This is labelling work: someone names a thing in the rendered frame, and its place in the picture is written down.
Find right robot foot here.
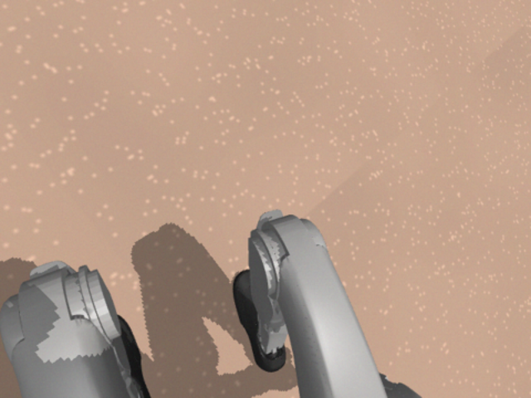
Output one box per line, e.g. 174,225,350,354
233,269,286,372

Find right robot hand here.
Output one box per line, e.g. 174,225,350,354
379,373,422,398

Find left robot foot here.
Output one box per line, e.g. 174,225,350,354
117,314,151,398

